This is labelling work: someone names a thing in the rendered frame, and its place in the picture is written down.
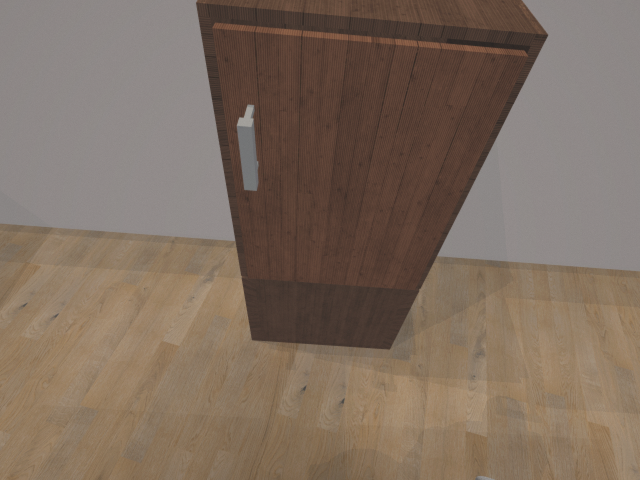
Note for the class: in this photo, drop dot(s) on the handle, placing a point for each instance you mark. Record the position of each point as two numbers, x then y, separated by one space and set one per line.
247 147

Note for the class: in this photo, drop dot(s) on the cupboard door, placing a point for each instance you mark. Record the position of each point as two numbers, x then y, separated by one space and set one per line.
364 145

